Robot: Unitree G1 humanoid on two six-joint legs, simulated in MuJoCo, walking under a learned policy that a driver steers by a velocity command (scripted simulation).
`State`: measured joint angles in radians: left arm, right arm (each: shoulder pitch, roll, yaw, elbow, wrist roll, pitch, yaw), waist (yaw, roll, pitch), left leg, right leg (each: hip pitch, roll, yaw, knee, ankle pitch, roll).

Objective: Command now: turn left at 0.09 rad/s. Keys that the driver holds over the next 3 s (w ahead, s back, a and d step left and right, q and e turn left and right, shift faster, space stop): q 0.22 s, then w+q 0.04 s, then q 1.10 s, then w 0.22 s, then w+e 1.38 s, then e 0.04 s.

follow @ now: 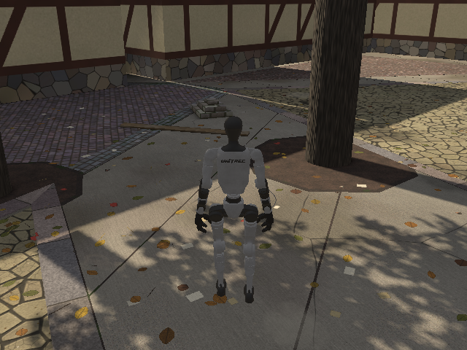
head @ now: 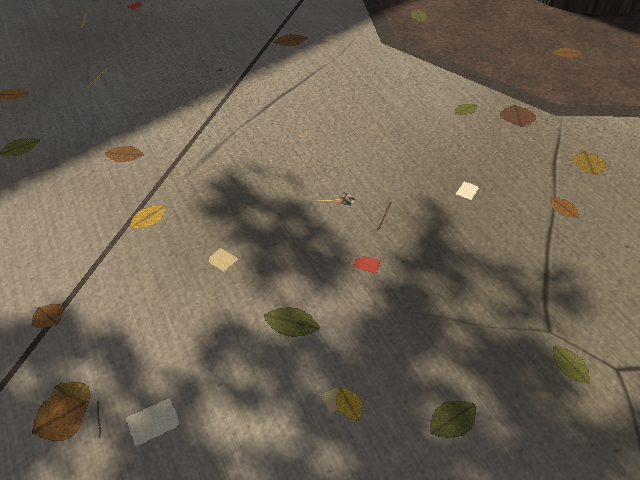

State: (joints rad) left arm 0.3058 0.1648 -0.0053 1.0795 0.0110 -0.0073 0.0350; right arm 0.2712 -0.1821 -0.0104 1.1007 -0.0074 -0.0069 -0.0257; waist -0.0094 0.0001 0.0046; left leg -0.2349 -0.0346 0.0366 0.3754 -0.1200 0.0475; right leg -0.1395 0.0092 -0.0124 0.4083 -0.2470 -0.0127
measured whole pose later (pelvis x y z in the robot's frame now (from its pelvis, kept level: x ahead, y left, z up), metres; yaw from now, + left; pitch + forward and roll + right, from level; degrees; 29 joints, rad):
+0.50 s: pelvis +0.02 +0.03 -0.01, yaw +13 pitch +1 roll -1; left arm 0.16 0.24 0.06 0.92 0.02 0.02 0.04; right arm 0.25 -0.22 -0.07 0.93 -0.01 0.01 -0.03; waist -0.01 -0.03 0.05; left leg -0.29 -0.11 -0.05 0.49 -0.21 0.10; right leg -0.46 -0.01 0.00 1.07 -0.44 0.01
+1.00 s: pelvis +0.06 -0.02 +0.00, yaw +31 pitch +0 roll +1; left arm 0.15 0.27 0.04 0.78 0.02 0.02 0.05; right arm 0.22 -0.32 -0.11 0.85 -0.02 0.05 -0.01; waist -0.03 0.05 0.05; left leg -0.42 -0.17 -0.17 0.90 -0.44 0.00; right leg -0.23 0.03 0.02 0.45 -0.22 -0.04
